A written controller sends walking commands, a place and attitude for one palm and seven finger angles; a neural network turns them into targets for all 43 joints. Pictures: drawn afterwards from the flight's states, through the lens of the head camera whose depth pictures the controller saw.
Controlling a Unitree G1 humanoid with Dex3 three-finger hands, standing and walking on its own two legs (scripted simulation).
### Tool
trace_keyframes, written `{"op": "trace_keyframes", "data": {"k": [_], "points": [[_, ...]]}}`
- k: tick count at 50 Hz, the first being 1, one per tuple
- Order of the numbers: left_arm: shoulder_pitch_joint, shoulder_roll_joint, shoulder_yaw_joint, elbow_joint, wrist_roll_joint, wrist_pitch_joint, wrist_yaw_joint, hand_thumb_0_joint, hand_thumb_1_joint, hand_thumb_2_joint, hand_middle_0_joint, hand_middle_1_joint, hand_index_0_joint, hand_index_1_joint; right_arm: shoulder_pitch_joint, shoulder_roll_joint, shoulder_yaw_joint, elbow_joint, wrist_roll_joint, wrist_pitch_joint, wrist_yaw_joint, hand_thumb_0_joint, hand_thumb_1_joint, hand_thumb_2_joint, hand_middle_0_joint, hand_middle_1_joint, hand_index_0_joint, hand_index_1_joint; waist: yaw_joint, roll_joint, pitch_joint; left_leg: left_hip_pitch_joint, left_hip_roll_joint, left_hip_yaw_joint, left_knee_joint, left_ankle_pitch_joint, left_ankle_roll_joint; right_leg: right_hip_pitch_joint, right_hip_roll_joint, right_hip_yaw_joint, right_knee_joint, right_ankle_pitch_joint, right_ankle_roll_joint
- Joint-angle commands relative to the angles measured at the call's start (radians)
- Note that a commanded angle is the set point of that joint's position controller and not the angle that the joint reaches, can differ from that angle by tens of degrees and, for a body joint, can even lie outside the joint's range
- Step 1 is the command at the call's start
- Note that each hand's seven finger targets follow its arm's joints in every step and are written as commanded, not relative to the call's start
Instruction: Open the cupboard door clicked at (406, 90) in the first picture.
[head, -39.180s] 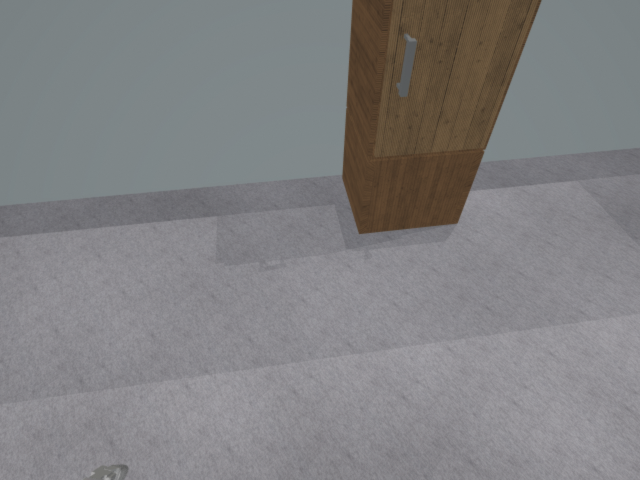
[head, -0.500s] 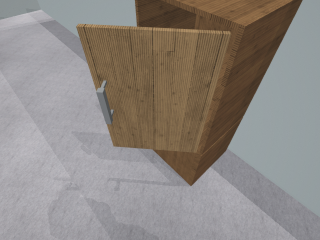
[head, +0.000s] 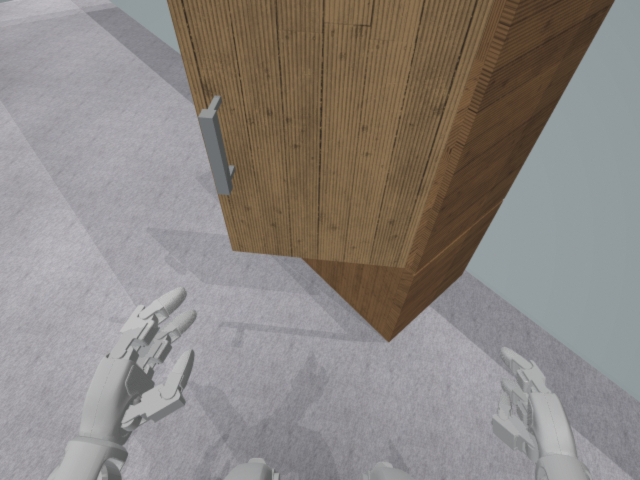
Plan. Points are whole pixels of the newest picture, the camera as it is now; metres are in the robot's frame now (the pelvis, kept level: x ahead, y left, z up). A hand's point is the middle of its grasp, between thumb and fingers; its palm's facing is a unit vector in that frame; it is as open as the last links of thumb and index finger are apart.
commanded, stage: raise the hand with hooked fingers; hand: left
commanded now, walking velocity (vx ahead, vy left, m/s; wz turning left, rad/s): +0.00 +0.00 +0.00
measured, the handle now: (220, 147) +0.60 +0.21 +0.06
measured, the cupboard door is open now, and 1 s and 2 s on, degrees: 42 42 42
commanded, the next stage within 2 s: move the hooked fingers beside the handle in 1.76 s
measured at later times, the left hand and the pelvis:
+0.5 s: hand (124, 372) +0.23 +0.24 +0.04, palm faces -0.05 -1.00 -0.04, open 11.1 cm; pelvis -0.01 +0.02 -0.01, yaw +1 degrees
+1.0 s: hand (87, 329) +0.27 +0.28 +0.06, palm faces -0.03 -1.00 -0.06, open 13.7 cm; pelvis +0.01 +0.03 +0.01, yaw +1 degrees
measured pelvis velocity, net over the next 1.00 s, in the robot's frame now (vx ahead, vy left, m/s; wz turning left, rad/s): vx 0.01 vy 0.03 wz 0.02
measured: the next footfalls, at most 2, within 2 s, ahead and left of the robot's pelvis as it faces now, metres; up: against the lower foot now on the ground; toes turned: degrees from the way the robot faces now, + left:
none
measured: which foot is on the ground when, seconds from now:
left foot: down 0.00-1.00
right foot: down 0.00-1.00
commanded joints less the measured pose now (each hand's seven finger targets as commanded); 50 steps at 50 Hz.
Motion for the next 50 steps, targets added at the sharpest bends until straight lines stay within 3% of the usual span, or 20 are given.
{"op": "trace_keyframes", "data": {"k": [1,5,6,7,9,11,15,16,18,19,21,24,26,29,31,36,41,43,46,50], "points": [[-0.014,0.176,0.139,-0.264,-0.103,0.022,-0.051,0.000,0.480,0.720,-0.230,-0.570,-0.230,-0.570,-0.037,-0.111,-0.019,-0.237,0.023,-0.026,-0.024,0.000,-0.900,-0.900,0.200,0.300,0.200,0.300,0.044,-0.004,-0.170,-0.098,-0.060,-0.032,0.007,0.065,0.018,0.077,0.007,0.152,-0.162,-0.077,0.016],[-0.143,0.178,0.081,-0.535,-0.053,0.038,0.022,0.000,0.387,0.680,-0.237,-0.630,-0.237,-0.630,0.031,-0.100,0.001,-0.227,0.014,-0.020,-0.051,0.000,-0.900,-0.900,0.200,0.300,0.200,0.300,-0.014,0.117,-0.210,-0.008,-0.024,-0.077,0.011,0.104,0.035,0.024,0.035,0.097,-0.128,0.012,0.007],[-0.185,0.189,0.064,-0.560,-0.048,0.047,0.024,0.000,0.363,0.670,-0.238,-0.645,-0.238,-0.645,0.040,-0.106,0.010,-0.220,0.007,-0.020,-0.060,0.000,-0.900,-0.900,0.200,0.300,0.200,0.300,-0.036,0.097,-0.190,-0.015,-0.017,-0.089,0.025,0.114,0.040,0.003,0.046,0.084,-0.110,0.040,0.005],[-0.175,0.203,0.073,-0.550,-0.031,0.057,0.027,0.000,0.340,0.660,-0.240,-0.660,-0.240,-0.660,0.047,-0.106,0.010,-0.203,0.008,-0.021,-0.065,0.000,-0.900,-0.900,0.200,0.300,0.200,0.300,-0.035,0.106,-0.207,-0.014,-0.014,-0.093,0.026,0.119,0.039,0.001,0.045,0.077,-0.108,0.049,0.006],[-0.150,0.175,0.040,-0.495,-0.024,0.092,0.017,0.000,0.293,0.640,-0.243,-0.690,-0.243,-0.690,0.047,-0.103,0.020,-0.186,0.012,-0.025,-0.072,0.000,-0.900,-0.900,0.200,0.300,0.200,0.300,-0.051,0.121,-0.166,-0.023,-0.014,-0.104,0.013,0.084,0.037,-0.029,0.049,0.054,-0.118,0.019,0.009],[-0.122,0.201,0.078,-0.393,-0.038,0.151,-0.003,0.000,0.247,0.620,-0.247,-0.720,-0.247,-0.720,0.048,-0.109,0.026,-0.174,0.018,-0.023,-0.080,0.000,-0.900,-0.900,0.200,0.300,0.200,0.300,-0.040,0.090,-0.144,-0.048,-0.015,-0.114,0.001,0.064,0.032,-0.018,0.059,0.046,-0.129,-0.012,0.007],[-0.086,0.240,0.157,-0.363,-0.063,0.246,-0.011,0.000,0.153,0.580,-0.253,-0.780,-0.253,-0.780,0.030,-0.102,0.032,-0.187,0.024,-0.018,-0.081,0.000,-0.900,-0.900,0.200,0.300,0.200,0.300,0.001,0.073,-0.208,-0.040,-0.024,-0.111,-0.053,0.063,0.028,0.062,0.045,0.040,-0.168,-0.037,0.015],[-0.075,0.265,0.192,-0.341,-0.077,0.261,-0.013,0.000,0.130,0.570,-0.255,-0.795,-0.255,-0.795,0.022,-0.101,0.034,-0.191,0.021,-0.016,-0.081,0.000,-0.900,-0.900,0.200,0.300,0.200,0.300,0.022,0.077,-0.212,-0.041,-0.025,-0.114,-0.056,0.090,0.025,0.090,0.048,0.038,-0.162,-0.019,0.008],[-0.068,0.253,0.196,-0.383,-0.084,0.257,-0.005,0.000,0.083,0.550,-0.258,-0.825,-0.258,-0.825,0.029,-0.093,0.034,-0.195,0.018,-0.019,-0.077,0.000,-0.900,-0.900,0.200,0.300,0.200,0.300,0.025,0.067,-0.256,-0.001,-0.024,-0.114,-0.075,0.132,0.026,0.108,0.047,0.022,-0.156,0.036,0.012],[-0.060,0.249,0.195,-0.391,-0.084,0.251,0.002,0.000,0.060,0.540,-0.260,-0.840,-0.260,-0.840,0.032,-0.090,0.034,-0.194,0.017,-0.021,-0.074,0.000,-0.900,-0.900,0.200,0.300,0.200,0.300,0.026,0.077,-0.254,0.005,-0.025,-0.113,-0.082,0.138,0.025,0.110,0.047,0.016,-0.157,0.044,0.013],[-0.063,0.255,0.207,-0.359,-0.091,0.238,0.008,0.000,0.013,0.520,-0.263,-0.870,-0.263,-0.870,0.036,-0.093,0.034,-0.184,0.012,-0.025,-0.071,0.000,-0.900,-0.900,0.200,0.300,0.200,0.300,0.022,0.034,-0.213,-0.004,-0.022,-0.121,-0.089,0.153,0.023,0.102,0.054,0.003,-0.151,0.061,0.008],[-0.099,0.239,0.180,-0.349,-0.081,0.209,0.005,0.000,-0.057,0.490,-0.268,-0.915,-0.268,-0.915,0.057,-0.107,0.032,-0.174,0.013,-0.031,-0.068,0.000,-0.900,-0.900,0.200,0.300,0.200,0.300,-0.002,0.061,-0.180,0.005,-0.023,-0.117,-0.100,0.116,0.024,0.058,0.050,-0.001,-0.159,0.034,0.012],[-0.119,0.266,0.193,-0.333,-0.080,0.204,-0.002,0.000,-0.103,0.470,-0.272,-0.945,-0.272,-0.945,0.067,-0.119,0.032,-0.174,0.014,-0.036,-0.069,0.000,-0.900,-0.900,0.200,0.300,0.200,0.300,0.001,0.066,-0.167,0.014,-0.020,-0.124,-0.113,0.112,0.023,0.049,0.055,-0.009,-0.152,0.035,0.005],[-0.140,0.273,0.188,-0.373,-0.072,0.197,-0.005,0.000,-0.173,0.440,-0.277,-0.990,-0.277,-0.990,0.086,-0.127,0.030,-0.176,0.016,-0.042,-0.069,0.000,-0.900,-0.900,0.200,0.300,0.200,0.300,0.001,0.122,-0.209,0.077,-0.019,-0.127,-0.139,0.133,0.019,0.057,0.051,-0.019,-0.150,0.069,0.006],[-0.150,0.304,0.213,-0.368,-0.075,0.205,-0.001,0.000,-0.220,0.420,-0.280,-1.020,-0.280,-1.020,0.095,-0.133,0.029,-0.173,0.015,-0.042,-0.071,0.000,-0.900,-0.900,0.200,0.300,0.200,0.300,0.002,0.098,-0.206,0.092,-0.016,-0.137,-0.143,0.182,0.016,0.072,0.058,-0.028,-0.145,0.111,0.002],[-0.188,0.324,0.237,-0.342,-0.079,0.217,-0.006,0.000,-0.337,0.370,-0.288,-1.095,-0.288,-1.095,0.105,-0.138,0.033,-0.172,0.016,-0.028,-0.072,0.000,-0.900,-0.900,0.200,0.300,0.200,0.300,0.002,0.139,-0.189,0.129,-0.014,-0.136,-0.159,0.228,0.008,0.083,0.062,-0.032,-0.154,0.149,0.000],[-0.228,0.337,0.250,-0.280,-0.087,0.245,-0.034,0.000,-0.453,0.320,-0.297,-1.170,-0.297,-1.170,0.113,-0.142,0.039,-0.176,0.017,-0.013,-0.071,0.000,-0.900,-0.900,0.200,0.300,0.200,0.300,-0.006,0.116,-0.181,0.146,-0.012,-0.132,-0.167,0.266,0.007,0.109,0.066,-0.034,-0.173,0.192,0.002],[-0.262,0.355,0.263,-0.285,-0.092,0.249,-0.054,0.000,-0.500,0.300,-0.300,-1.200,-0.300,-1.200,0.111,-0.145,0.039,-0.178,0.019,-0.010,-0.071,0.000,-0.900,-0.900,0.200,0.300,0.200,0.300,-0.006,0.136,-0.211,0.163,-0.014,-0.127,-0.166,0.281,0.007,0.121,0.063,-0.028,-0.179,0.210,0.005],[-0.312,0.374,0.280,-0.234,-0.103,0.264,-0.082,0.000,-0.500,0.300,-0.300,-1.200,-0.300,-1.200,0.114,-0.147,0.044,-0.176,0.018,-0.006,-0.076,0.000,-0.900,-0.900,0.200,0.300,0.200,0.300,-0.011,0.116,-0.189,0.157,-0.016,-0.124,-0.162,0.288,0.010,0.130,0.069,-0.025,-0.187,0.229,0.002],[-0.367,0.407,0.307,-0.219,-0.110,0.269,-0.109,0.000,-0.500,0.300,-0.300,-1.200,-0.300,-1.200,0.117,-0.147,0.046,-0.172,0.018,-0.005,-0.077,0.000,-0.900,-0.900,0.200,0.300,0.200,0.300,-0.006,0.136,-0.233,0.196,-0.014,-0.125,-0.169,0.337,0.007,0.150,0.064,-0.024,-0.194,0.263,0.004]]}}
